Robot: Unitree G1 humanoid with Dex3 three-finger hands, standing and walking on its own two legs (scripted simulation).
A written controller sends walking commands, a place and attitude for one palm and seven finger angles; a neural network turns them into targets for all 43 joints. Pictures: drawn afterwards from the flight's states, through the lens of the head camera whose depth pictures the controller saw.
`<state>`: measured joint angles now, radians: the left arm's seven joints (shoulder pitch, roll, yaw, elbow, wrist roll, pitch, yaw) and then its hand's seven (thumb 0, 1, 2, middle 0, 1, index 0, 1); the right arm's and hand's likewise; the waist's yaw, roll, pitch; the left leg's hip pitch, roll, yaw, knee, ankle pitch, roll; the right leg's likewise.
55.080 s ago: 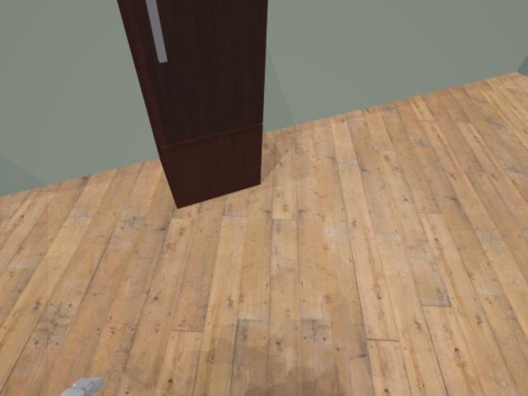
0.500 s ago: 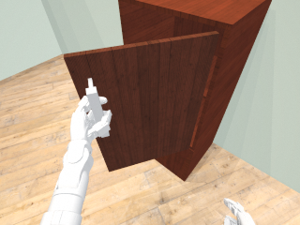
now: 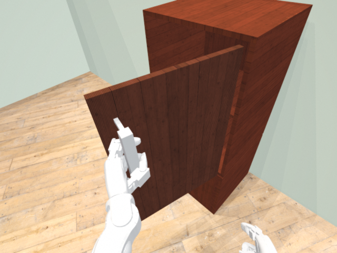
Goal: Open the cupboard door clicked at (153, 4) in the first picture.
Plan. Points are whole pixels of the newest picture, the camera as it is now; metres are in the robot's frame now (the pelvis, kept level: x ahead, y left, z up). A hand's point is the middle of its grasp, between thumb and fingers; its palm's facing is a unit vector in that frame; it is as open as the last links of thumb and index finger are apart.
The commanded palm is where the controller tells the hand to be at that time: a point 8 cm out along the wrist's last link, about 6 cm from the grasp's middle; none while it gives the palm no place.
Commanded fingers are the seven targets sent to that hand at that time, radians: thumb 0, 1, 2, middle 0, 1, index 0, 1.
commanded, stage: open thumb and fingers to let go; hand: left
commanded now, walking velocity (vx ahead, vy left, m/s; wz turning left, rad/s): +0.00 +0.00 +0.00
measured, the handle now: (128, 152) +0.32 +0.11 +0.11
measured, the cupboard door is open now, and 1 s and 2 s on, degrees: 76 77 79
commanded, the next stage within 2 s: slide the hand sideways off the handle in 0.92 s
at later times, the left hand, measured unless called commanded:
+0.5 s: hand (143, 171) +0.27 +0.07 +0.11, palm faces +0.32 -0.95 -0.01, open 10.2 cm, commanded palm +0.23 +0.11 +0.11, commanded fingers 0.00 -0.50 0.30 -0.30 -1.20 -0.30 -1.20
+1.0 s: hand (143, 170) +0.27 +0.07 +0.11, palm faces +0.24 -0.97 +0.00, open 14.9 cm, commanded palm +0.23 +0.11 +0.11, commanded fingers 0.00 -0.50 0.30 -0.15 -0.30 -0.15 -0.30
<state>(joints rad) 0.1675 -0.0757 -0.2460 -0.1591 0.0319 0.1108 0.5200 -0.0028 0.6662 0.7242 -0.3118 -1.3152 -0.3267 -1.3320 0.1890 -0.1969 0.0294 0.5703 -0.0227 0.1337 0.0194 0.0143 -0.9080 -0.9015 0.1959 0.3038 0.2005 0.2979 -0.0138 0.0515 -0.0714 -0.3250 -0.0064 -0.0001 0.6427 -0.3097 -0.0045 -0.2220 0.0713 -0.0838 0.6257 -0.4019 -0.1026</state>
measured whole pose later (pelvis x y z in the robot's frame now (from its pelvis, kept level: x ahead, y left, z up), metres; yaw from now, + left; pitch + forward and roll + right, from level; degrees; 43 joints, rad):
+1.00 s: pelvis -0.02 +0.02 +0.00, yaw +0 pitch -2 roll +0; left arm 0.03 -0.08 -0.31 -0.03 0.02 0.10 0.54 -0.02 -0.50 0.30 -0.34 -0.64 -0.34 -0.65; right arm 0.14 -0.18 0.04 0.60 -0.03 0.13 0.01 0.01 -0.91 -0.90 0.20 0.30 0.20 0.30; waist 0.01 0.05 -0.04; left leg -0.34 -0.02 0.00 0.67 -0.30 0.02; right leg -0.23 0.06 -0.09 0.64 -0.39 -0.08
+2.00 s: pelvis -0.01 +0.02 +0.00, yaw -1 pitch +0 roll +0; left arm 0.47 0.19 -0.05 -0.34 -0.18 -0.06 -0.07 -0.02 -0.50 0.30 -0.19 -0.32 -0.19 -0.32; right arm 0.23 -0.22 0.06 0.48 0.03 0.01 -0.02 0.02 -0.91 -0.90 0.20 0.30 0.20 0.30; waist 0.01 0.04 -0.06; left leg -0.35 -0.01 0.02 0.68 -0.32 0.02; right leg -0.25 0.07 -0.07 0.65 -0.40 -0.08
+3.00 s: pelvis -0.01 +0.06 +0.01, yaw +0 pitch -3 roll -2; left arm 0.54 0.29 0.13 -0.46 -0.11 -0.03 0.04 -0.02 -0.29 0.39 -0.16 -0.30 -0.16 -0.30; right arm 0.21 -0.23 0.07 0.54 0.02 -0.12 -0.08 0.02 -0.91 -0.90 0.20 0.30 0.20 0.30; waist 0.05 0.05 -0.01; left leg -0.27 -0.04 0.02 0.58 -0.26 0.07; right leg -0.14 0.04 -0.06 0.51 -0.32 -0.03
